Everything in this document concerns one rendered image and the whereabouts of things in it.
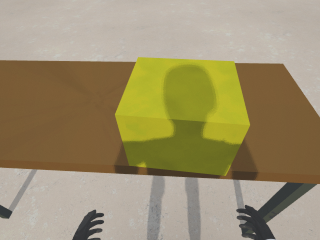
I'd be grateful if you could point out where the carton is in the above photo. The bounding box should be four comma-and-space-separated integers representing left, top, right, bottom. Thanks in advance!
115, 57, 250, 176

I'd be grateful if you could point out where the table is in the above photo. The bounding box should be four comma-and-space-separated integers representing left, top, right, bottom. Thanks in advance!
0, 60, 320, 234

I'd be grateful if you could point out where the right robot hand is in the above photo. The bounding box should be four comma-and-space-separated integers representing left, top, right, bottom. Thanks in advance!
236, 205, 276, 240

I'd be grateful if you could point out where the left robot hand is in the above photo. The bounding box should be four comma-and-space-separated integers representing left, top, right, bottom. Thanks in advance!
72, 209, 104, 240

